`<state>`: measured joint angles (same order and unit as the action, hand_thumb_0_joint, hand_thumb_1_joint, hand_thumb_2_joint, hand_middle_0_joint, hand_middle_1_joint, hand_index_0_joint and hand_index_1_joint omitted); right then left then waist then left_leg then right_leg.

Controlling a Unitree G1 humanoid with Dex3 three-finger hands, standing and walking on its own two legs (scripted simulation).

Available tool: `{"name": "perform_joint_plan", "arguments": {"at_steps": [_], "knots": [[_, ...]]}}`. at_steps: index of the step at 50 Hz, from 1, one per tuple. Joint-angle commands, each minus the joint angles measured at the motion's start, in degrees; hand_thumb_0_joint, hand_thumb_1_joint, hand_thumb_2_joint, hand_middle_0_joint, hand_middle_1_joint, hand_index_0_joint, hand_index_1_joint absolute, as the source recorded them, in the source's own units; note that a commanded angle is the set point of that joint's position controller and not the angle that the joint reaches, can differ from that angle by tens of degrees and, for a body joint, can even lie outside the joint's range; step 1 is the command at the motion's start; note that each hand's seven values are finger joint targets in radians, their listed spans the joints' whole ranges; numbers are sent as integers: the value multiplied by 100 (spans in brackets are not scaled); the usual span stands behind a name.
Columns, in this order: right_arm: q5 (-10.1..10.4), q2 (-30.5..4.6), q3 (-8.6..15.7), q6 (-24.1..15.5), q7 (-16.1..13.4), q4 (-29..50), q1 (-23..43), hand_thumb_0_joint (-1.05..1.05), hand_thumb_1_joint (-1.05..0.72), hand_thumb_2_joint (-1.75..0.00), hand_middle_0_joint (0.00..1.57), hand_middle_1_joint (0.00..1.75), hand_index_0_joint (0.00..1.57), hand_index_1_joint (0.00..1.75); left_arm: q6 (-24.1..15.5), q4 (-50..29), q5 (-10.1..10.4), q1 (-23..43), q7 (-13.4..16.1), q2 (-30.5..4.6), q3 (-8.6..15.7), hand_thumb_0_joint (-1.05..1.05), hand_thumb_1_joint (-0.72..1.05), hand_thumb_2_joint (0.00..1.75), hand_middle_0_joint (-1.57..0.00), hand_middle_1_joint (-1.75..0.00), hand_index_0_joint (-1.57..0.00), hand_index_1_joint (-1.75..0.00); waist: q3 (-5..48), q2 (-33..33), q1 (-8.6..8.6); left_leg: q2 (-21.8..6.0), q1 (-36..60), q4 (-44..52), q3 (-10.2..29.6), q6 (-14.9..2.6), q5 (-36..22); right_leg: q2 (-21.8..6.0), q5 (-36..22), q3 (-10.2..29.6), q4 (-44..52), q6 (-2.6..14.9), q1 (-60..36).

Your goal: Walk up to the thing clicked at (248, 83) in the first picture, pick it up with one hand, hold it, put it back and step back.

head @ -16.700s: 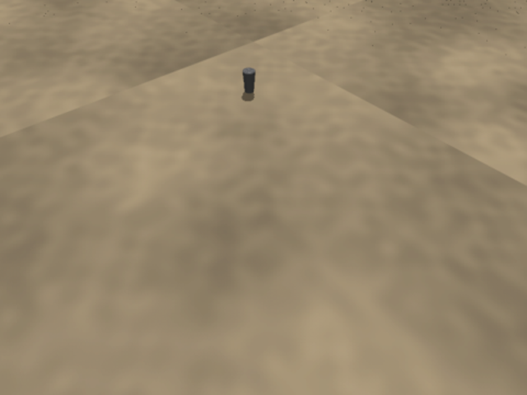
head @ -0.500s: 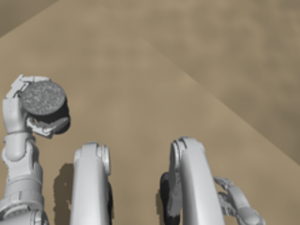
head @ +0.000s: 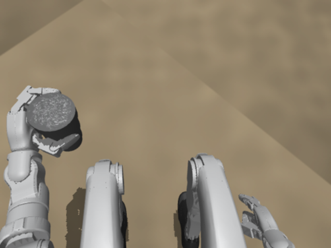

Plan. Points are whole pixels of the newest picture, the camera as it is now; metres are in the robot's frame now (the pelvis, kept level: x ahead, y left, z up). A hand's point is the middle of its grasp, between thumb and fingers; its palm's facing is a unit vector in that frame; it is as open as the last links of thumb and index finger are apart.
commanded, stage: lift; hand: left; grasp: from the side
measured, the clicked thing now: (61, 127) +0.39 +0.22 -0.06
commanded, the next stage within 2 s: hold in 1.82 s
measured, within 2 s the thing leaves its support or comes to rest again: neither
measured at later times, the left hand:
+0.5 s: hand (21, 102) +0.38 +0.22 +0.11, palm faces +0.15 -0.99 -0.06, open 11.5 cm
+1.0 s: hand out of the picture +0.38 +0.21 +0.27, palm faces +0.15 -0.99 -0.03, open 11.4 cm
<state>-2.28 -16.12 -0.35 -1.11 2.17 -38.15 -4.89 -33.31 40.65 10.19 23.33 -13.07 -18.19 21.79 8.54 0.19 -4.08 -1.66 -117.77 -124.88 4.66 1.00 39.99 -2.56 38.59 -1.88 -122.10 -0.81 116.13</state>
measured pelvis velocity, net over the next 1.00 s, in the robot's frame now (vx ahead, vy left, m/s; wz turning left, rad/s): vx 0.06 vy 0.01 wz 0.04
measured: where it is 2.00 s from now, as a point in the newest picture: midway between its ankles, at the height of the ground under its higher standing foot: (154, 236)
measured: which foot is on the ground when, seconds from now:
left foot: down 0.00-1.00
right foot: down 0.00-1.00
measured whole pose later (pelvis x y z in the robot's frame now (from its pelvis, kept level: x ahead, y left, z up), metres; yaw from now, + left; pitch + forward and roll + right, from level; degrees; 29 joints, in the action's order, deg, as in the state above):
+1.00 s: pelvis +0.06 +0.01 +0.25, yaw +2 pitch +20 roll -3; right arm 1.5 -13.8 0.0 -4.3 -1.8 -36.1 -11.0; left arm -20.5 20.9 10.6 5.5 -4.6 -12.8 9.7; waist 8.2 1.1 -1.3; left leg -2.6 -62.6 -75.5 1.9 0.6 32.9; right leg -2.1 31.3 -2.8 -72.6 -1.2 61.1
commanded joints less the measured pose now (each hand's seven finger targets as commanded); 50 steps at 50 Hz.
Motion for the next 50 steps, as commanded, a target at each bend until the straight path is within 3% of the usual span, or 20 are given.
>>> {"name": "perform_joint_plan", "arguments": {"at_steps": [1, 3, 4, 7, 11, 12, 13, 16, 19, 21, 23, 24, 26, 29, 31, 34, 36, 39, 46, 50], "knots": [[66, -1064, 413, -217, -113, 570, -444, 0, -92, -90, 20, 30, 20, 30, -485, -2139, 264, 1394, 93, -1301, 253, 0, 0, 123, -123, -140, -126, -140, 3914, 795, 159, 168, 2796, 1890, -267, -223, -748, 223, -826, -62, 1639, 317, -2268], [73, -1027, 447, -215, -143, 589, -527, 0, -92, -90, 20, 30, 20, 30, -411, -2763, 268, 1654, 117, -1472, 251, 0, 3, 123, -124, -140, -126, -140, 4315, 923, 145, 163, 3066, 1960, -278, -222, -966, 217, -1036, 9, 1763, 309, -2592], [107, -1015, 434, -219, -165, 588, -540, 0, -92, -90, 20, 30, 20, 30, -319, -2738, 280, 1539, 167, -1451, 248, 0, 1, 123, -124, -140, -126, -140, 4182, 871, 132, 159, 3085, 2047, -248, -218, -994, 218, -1054, -4, 1818, 309, -2615], [169, -966, 431, -246, -188, 659, -452, 0, -91, -90, 20, 30, 20, 30, -92, -2248, 358, 891, 280, -858, 88, 0, 5, 126, -121, -139, -124, -139, 3631, 546, 88, 157, 2984, 2282, -173, -238, -788, 229, -892, -43, 2049, 304, -2512], [213, -926, 478, -243, -234, 815, -484, 0, -91, -90, 20, 30, 20, 30, -42, -3347, 279, 970, 367, -1174, 64, 0, 4, 125, -123, -140, -125, -140, 4104, 828, 242, 147, 3546, 2590, -210, -219, -897, 217, -959, 26, 2365, 309, -2996], [246, -938, 492, -254, -251, 824, -461, 0, -91, -90, 20, 30, 20, 30, 59, -3282, 290, 771, 365, -1028, -81, 0, 5, 126, -123, -141, -126, -140, 4018, 761, 220, 144, 3697, 2704, -180, -215, -882, 216, -944, 35, 2476, 313, -2979], [259, -902, 491, -270, -271, 798, -455, 0, -91, -90, 20, 30, 20, 30, 122, -3446, 297, 907, 421, -1154, 20, 0, 5, 127, -123, -142, -126, -141, 3965, 780, 245, 133, 3698, 2782, -198, -212, -846, 223, -905, 62, 2576, 300, -3083], [314, -849, 481, -298, -298, 829, -486, 0, -90, -90, 20, 30, 20, 30, 343, -3165, 363, 250, 528, -567, -269, 0, 7, 124, -120, -138, -123, -137, 3810, 451, 157, 135, 3970, 3020, -131, -227, -1125, 231, -1175, -15, 2846, 276, -3392], [352, -841, 486, -291, -337, 891, -484, 0, -90, -90, 20, 30, 20, 30, 445, -3757, 306, 297, 682, -801, -186, 0, 8, 123, -118, -137, -121, -136, 3908, 596, 289, 117, 4478, 3353, -93, -202, -1352, 225, -1337, -5, 3114, 285, -3714], [363, -765, 461, -286, -350, 935, -479, 0, -90, -90, 20, 30, 20, 30, 524, -3875, 224, 102, 771, -697, -341, 0, 7, 124, -118, -137, -121, -136, 3775, 624, 248, 109, 4674, 3581, -75, -189, -1386, 224, -1381, -14, 3302, 273, -3923], [391, -727, 451, -304, -390, 942, -466, 0, -90, -90, 20, 30, 20, 30, 580, -3991, 239, -21, 827, -715, -314, 0, 3, 123, -117, -136, -120, -136, 3600, 565, 266, 111, 4858, 3843, -73, -190, -1234, 229, -1311, 4, 3580, 256, -4155], [394, -709, 436, -319, -402, 930, -513, 0, -90, -90, 20, 30, 20, 30, 611, -4089, 243, -30, 844, -593, -470, 0, 4, 122, -116, -135, -119, -135, 3620, 590, 218, 98, 5040, 3981, -52, -176, -1304, 233, -1378, -5, 3680, 254, -4285], [406, -668, 414, -343, -428, 962, -500, 0, -90, -90, 20, 30, 20, 30, 652, -4339, 257, -85, 915, -656, -397, 0, 5, 122, -116, -135, -118, -134, 3643, 660, 290, 100, 5374, 4205, -31, -156, -1371, 239, -1431, -5, 3886, 246, -4538], [407, -597, 367, -409, -474, 895, -532, 0, -90, -90, 20, 30, 20, 30, 772, -4129, 271, -408, 991, -402, -632, 0, 6, 123, -117, -136, -119, -135, 3142, 470, 201, 115, 5469, 4492, -87, -177, -1371, 261, -1511, 12, 4324, 215, -4905], [409, -563, 363, -442, -506, 852, -578, 0, -90, -90, 20, 30, 20, 30, 784, -4053, 250, -332, 1050, -496, -558, 0, 5, 124, -117, -136, -120, -136, 3031, 344, 165, 125, 5575, 4661, -139, -197, -1434, 263, -1600, 52, 4621, 195, -5291], [390, -549, 351, -501, -517, 805, -578, 0, -89, -90, 20, 30, 20, 30, 777, -3884, 203, -368, 997, -365, -794, 0, 4, 123, -117, -136, -120, -136, 2689, 444, 117, 124, 5855, 4942, -148, -183, -1539, 261, -1714, 56, 4883, 199, -5480], [392, -546, 345, -515, -513, 801, -612, 0, -89, -90, 20, 30, 20, 30, 745, -3762, 198, -436, 1005, -465, -640, 0, 6, 123, -118, -136, -121, -136, 2556, 420, 198, 110, 6099, 5194, -91, -164, -1629, 263, -1766, 5, 5030, 201, -5667], [383, -528, 327, -548, -472, 841, -565, 0, -89, -90, 20, 30, 20, 30, 689, -3727, 211, -289, 937, -281, -861, 0, 3, 124, -120, -137, -122, -137, 2366, 513, 218, 98, 6471, 5535, -85, -134, -1649, 266, -1772, -9, 5275, 220, -5801], [358, -523, 309, -565, -429, 794, -687, 0, -90, -90, 20, 30, 20, 30, 657, -3663, 229, -314, 860, -269, -872, 0, 4, 121, -120, -136, -122, -135, 2317, 570, 295, 89, 7329, 6088, -78, -73, -2280, 278, -2232, -85, 5747, 221, -6459], [352, -510, 303, -549, -430, 799, -703, 0, -90, -90, 20, 30, 20, 30, 658, -3645, 231, -378, 891, -205, -893, 0, 2, 122, -121, -135, -122, -136, 2159, 301, 289, 123, 7429, 6296, -189, -119, -2349, 274, -2411, -48, 6089, 192, -6958]]}}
